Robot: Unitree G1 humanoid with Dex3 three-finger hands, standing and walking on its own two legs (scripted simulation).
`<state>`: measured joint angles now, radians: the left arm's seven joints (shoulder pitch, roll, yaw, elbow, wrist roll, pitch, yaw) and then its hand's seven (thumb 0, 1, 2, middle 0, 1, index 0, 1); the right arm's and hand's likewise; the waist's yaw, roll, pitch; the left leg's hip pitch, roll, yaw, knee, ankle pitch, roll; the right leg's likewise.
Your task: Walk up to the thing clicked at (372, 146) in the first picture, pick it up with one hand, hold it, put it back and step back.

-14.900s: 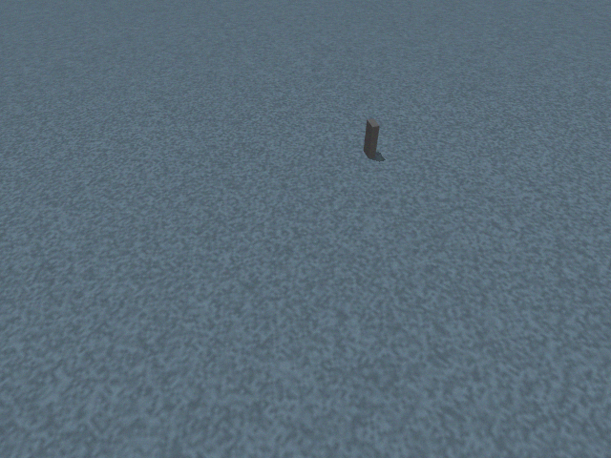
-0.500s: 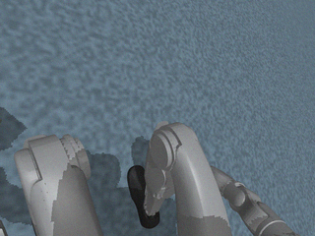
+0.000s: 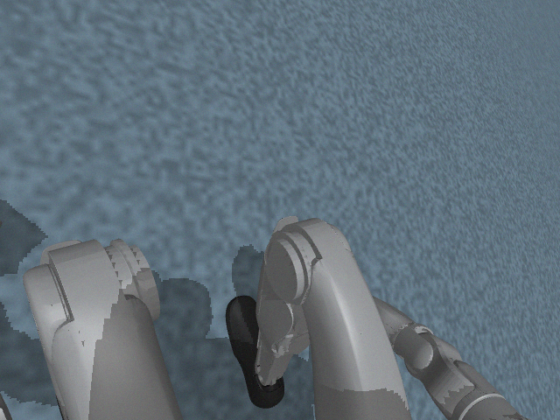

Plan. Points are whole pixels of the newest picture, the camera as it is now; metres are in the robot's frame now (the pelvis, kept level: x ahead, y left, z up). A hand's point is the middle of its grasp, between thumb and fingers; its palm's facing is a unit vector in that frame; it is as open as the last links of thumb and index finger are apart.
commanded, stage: settle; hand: left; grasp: from the side
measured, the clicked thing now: out of the picture +0.38 +0.33 -0.17
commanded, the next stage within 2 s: hold in 1.86 s
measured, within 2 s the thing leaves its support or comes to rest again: leaves its support in 0.34 s
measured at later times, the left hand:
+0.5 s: hand out of the picture +0.34 +0.34 -0.13, palm faces +0.53 -0.85 +0.02, open 11.2 cm
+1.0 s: hand out of the picture +0.32 +0.34 -0.02, palm faces +0.52 -0.85 -0.04, open 11.2 cm
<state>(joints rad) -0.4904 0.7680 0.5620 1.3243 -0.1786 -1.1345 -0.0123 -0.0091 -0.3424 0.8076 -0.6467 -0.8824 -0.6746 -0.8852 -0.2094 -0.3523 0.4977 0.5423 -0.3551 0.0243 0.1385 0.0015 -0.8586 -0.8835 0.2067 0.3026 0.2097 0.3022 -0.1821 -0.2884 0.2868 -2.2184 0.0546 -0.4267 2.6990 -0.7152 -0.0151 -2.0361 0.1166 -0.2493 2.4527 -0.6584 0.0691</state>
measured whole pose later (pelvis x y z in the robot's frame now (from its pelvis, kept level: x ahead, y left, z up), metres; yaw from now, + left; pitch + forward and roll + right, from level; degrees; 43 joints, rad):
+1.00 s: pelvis +0.01 -0.02 +0.05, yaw +7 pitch +25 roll -10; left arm -0.33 0.45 0.45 0.75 -0.20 -0.74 -0.10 -0.01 -0.61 1.04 -0.69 -1.07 -0.72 -1.08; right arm -0.05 -0.29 0.15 0.62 -0.14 0.05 0.11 0.01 -0.87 -0.89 0.21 0.30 0.21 0.30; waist -0.07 -0.08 -0.02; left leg -2.25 0.06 -0.23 2.47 -0.68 -0.03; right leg -2.12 0.03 -0.13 2.37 -0.70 0.03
